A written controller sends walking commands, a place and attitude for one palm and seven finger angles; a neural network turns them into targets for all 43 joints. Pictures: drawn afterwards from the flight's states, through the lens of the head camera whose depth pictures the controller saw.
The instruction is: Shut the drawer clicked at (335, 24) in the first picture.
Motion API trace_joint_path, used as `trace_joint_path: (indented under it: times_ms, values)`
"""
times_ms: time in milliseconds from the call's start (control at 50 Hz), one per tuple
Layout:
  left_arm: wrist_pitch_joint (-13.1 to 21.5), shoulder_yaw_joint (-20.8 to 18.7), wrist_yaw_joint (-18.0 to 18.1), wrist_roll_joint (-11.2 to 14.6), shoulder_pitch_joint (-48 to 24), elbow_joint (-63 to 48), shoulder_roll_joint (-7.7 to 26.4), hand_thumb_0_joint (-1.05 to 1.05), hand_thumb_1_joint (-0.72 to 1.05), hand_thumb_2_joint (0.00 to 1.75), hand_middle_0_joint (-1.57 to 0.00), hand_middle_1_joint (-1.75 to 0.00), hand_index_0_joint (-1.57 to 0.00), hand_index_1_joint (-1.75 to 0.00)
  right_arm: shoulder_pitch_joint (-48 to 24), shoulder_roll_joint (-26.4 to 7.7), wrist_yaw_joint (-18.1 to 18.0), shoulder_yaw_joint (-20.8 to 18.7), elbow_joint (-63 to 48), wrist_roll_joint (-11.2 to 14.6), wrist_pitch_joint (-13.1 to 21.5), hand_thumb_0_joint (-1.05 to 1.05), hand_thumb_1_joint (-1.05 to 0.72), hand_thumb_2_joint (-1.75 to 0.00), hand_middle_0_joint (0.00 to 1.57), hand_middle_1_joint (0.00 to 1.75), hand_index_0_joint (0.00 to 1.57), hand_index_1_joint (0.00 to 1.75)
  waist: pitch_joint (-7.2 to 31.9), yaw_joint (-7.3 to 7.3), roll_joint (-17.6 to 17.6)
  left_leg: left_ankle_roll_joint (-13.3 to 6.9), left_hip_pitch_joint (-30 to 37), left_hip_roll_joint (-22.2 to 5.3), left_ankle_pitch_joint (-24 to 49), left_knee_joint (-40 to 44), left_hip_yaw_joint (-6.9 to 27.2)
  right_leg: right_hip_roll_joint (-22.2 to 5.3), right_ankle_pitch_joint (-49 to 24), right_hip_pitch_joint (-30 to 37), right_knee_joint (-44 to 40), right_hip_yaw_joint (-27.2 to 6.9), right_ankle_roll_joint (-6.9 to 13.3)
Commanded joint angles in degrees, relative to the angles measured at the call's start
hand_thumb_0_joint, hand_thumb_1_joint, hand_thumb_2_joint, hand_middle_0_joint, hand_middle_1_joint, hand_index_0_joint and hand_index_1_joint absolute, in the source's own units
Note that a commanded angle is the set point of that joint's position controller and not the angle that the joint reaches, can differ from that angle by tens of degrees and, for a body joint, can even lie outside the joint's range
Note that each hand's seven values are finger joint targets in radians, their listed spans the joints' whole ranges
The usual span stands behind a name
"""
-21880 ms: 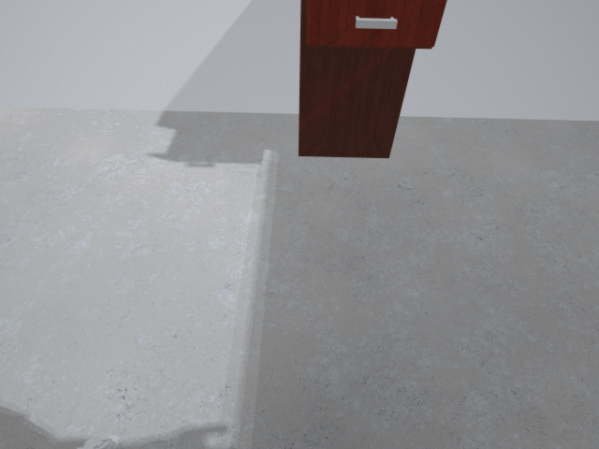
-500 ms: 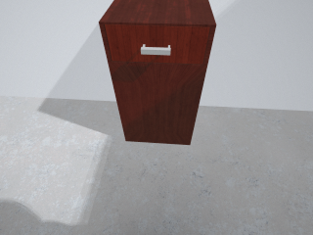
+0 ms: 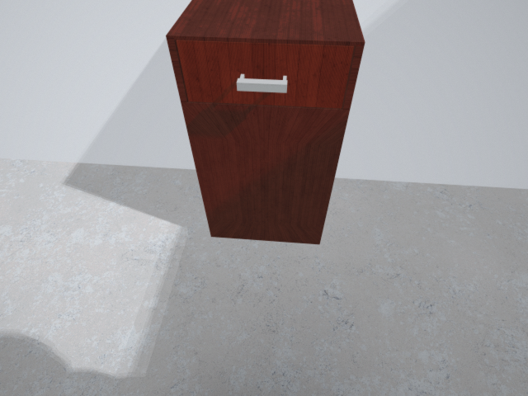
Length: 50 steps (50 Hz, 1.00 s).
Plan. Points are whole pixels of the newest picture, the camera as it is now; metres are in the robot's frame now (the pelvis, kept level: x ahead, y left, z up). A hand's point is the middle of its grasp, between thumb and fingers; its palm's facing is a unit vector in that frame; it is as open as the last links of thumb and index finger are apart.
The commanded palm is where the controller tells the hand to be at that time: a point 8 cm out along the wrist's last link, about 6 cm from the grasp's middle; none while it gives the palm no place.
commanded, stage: look to check the result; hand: left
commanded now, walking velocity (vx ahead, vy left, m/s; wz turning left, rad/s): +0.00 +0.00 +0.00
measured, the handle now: (262, 81) +0.87 +0.05 +0.04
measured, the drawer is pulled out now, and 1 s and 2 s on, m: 0.00 0.00 0.00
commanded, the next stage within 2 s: stand and wait in 0.04 s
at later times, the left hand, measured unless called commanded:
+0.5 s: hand out of the picture +0.02 +0.18 -0.17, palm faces +0.01 -0.97 -0.23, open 7.3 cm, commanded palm none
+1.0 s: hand out of the picture +0.05 +0.20 -0.17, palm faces +0.00 -0.96 -0.26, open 7.3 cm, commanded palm none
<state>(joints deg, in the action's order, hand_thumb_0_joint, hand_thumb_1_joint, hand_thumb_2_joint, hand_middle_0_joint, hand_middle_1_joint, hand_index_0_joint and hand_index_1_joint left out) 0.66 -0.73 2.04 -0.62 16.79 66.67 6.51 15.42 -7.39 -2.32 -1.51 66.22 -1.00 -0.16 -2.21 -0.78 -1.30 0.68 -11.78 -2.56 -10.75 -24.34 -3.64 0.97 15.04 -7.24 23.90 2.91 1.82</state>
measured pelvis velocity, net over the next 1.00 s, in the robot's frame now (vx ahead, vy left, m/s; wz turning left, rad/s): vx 0.01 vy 0.00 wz -0.01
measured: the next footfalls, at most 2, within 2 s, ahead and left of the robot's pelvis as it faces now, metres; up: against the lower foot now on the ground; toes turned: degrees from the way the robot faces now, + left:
none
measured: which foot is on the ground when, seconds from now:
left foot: down 0.00-1.00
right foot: down 0.00-1.00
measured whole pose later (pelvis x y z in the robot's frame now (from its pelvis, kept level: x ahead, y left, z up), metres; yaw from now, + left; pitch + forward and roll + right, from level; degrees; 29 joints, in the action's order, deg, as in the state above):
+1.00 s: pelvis +0.01 +0.00 +0.00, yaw +0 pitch -2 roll +0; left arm 1.0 -1.2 1.0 -0.6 10.8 65.9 12.8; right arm 10.1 -13.4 -1.7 -1.5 66.2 -1.1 -0.1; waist -2.5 -0.9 -1.1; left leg 1.2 -9.4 -3.1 -9.9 -21.1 -3.9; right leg 1.7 13.5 -4.6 19.7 2.6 2.2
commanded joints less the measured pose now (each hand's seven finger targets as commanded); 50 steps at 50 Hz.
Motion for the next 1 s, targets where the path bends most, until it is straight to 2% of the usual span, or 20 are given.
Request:
trace_joint_path:
  times_ms: [0, 40, 80, 180, 340, 440, 500, 580, 700, 740, 860, 980]
  values:
    - [0.8, -1.3, 0.3, 0.0, 3.5, -1.4, 6.9, 0.0, 0.9, 0.9, -0.2, -0.3, -0.2, -0.3, 3.7, -5.6, -0.3, -0.8, -1.1, 0.2, 0.5, 0.0, -0.9, -0.9, 0.2, 0.3, 0.2, 0.3, -2.6, -0.11, 1.3, -2.4, 3.3, -4.1, 4.9, 3.4, 4.7, -6.5, -5.4, -6.4, -7.0, -5.8, 0.7]
    - [0.9, -1.2, 0.3, 0.1, 3.2, -1.5, 6.9, 0.0, 0.9, 0.9, -0.2, -0.3, -0.2, -0.3, 3.3, -5.5, -0.3, -0.7, -0.9, 0.1, 0.5, 0.0, -0.9, -0.9, 0.2, 0.3, 0.2, 0.3, -2.6, -0.1, 1.9, -2.3, 3.3, -4.1, 5.1, 3.4, 4.6, -6.6, -6.2, -6.0, -7.1, -5.8, 0.7]
    - [0.8, -1.3, 0.3, 0.1, 2.6, -1.6, 7.2, 0.0, 0.9, 0.9, -0.2, -0.3, -0.2, -0.3, 3.0, -5.8, -0.3, -0.7, -0.9, 0.1, 0.4, 0.0, -0.9, -0.9, 0.2, 0.3, 0.2, 0.3, -3.4, -0.16, 1.5, -2.2, 2.9, -4.0, 4.4, 3.6, 4.6, -6.5, -5.2, -6.4, -7.4, -5.9, 0.7]
    - [0.9, -1.4, 0.1, 0.1, 1.5, -1.8, 8.1, 0.0, 0.9, 0.9, -0.2, -0.3, -0.2, -0.3, 2.2, -6.8, -0.3, -0.7, -0.9, 0.0, 0.6, 0.0, -0.9, -0.9, 0.2, 0.3, 0.2, 0.3, -2.3, -0.1, 0.3, -2.2, 3.4, -4.3, 5.3, 3.9, 4.7, -6.6, -6.4, -5.3, -7.4, -6.0, 0.9]
    - [1.0, -1.8, 0.0, 0.1, -0.3, -2.3, 10.0, 0.0, 0.9, 0.9, -0.2, -0.3, -0.2, -0.3, 1.3, -8.4, -0.3, -0.9, -1.2, 0.0, 0.7, 0.0, -0.9, -0.9, 0.2, 0.3, 0.2, 0.3, -1.5, -0.13, 2.0, -2.1, 3.9, -4.5, 6.3, 4.1, 4.7, -6.7, -8.4, -4.2, -7.7, -6.0, 0.8]
    - [1.1, -1.8, -0.1, 0.1, -1.0, -2.4, 10.9, 0.0, 0.9, 0.9, -0.2, -0.3, -0.2, -0.3, 0.0, -9.3, -0.2, -1.0, -1.3, 0.0, 0.8, 0.0, -0.9, -0.9, 0.2, 0.3, 0.2, 0.3, -1.0, 0.03, 0.8, -2.1, 4.5, -4.6, 7.3, 4.2, 4.6, -7.0, -10.0, -3.7, -7.7, -6.1, 0.8]
    - [1.1, -1.8, -0.1, 0.0, -1.7, -2.6, 11.7, 0.0, 0.9, 0.9, -0.2, -0.3, -0.2, -0.3, -0.5, -10.2, -0.2, -1.0, -1.5, 0.1, 0.6, 0.0, -0.9, -0.9, 0.2, 0.3, 0.2, 0.3, -1.6, -0.07, 1.9, -2.0, 4.5, -4.6, 6.1, 4.4, 4.8, -6.8, -8.8, -4.2, -8.4, -6.5, 0.7]
    - [1.1, -1.9, -0.3, 0.1, -2.6, -2.7, 12.3, 0.0, 0.9, 0.9, -0.2, -0.3, -0.2, -0.3, -1.2, -10.7, -0.1, -1.0, -1.4, 0.0, 0.8, 0.0, -0.9, -0.9, 0.2, 0.3, 0.2, 0.3, -0.6, -0.06, 0.7, -2.0, 4.9, -4.8, 7.0, 4.7, 4.7, -7.0, -9.9, -3.3, -8.2, -6.3, 0.8]
    - [1.3, -2.0, -0.3, 0.0, -3.5, -3.0, 13.5, 0.0, 0.9, 0.9, -0.2, -0.3, -0.2, -0.3, -2.4, -12.1, 0.0, -1.2, -1.9, 0.1, 0.8, 0.0, -0.9, -0.9, 0.2, 0.3, 0.2, 0.3, -0.4, -0.08, 2.2, -1.9, 5.3, -4.8, 7.0, 4.8, 4.7, -7.1, -10.8, -3.2, -8.8, -6.5, 0.4]
    - [1.2, -2.0, -0.4, 0.1, -3.8, -2.8, 13.7, 0.0, 0.9, 0.9, -0.2, -0.3, -0.2, -0.3, -2.8, -12.1, 0.0, -1.1, -1.9, 0.0, 0.8, 0.0, -0.9, -0.9, 0.2, 0.3, 0.2, 0.3, -0.4, -0.1, 0.9, -1.9, 5.5, -4.8, 6.8, 5.0, 4.8, -7.2, -10.2, -3.2, -9.0, -6.6, 0.6]
    - [1.4, -2.1, -0.5, 0.1, -4.6, -3.1, 14.6, 0.0, 0.9, 0.9, -0.2, -0.3, -0.2, -0.3, -3.7, -13.4, 0.0, -1.1, -2.1, 0.0, 1.0, 0.0, -0.9, -0.9, 0.2, 0.3, 0.2, 0.3, 1.0, -0.07, 1.2, -2.0, 6.3, -5.0, 8.5, 5.0, 4.9, -7.4, -13.1, -2.0, -8.8, -6.6, 0.4]
    - [1.4, -2.0, -0.6, 0.1, -5.3, -3.0, 15.3, 0.0, 0.9, 0.9, -0.2, -0.3, -0.2, -0.3, -4.9, -14.1, 0.1, -1.1, -2.2, 0.0, 1.0, 0.0, -0.9, -0.9, 0.2, 0.3, 0.2, 0.3, 0.2, -0.02, 0.9, -1.9, 6.2, -5.2, 7.9, 5.7, 5.0, -7.4, -11.8, -2.5, -9.2, -6.7, 0.5]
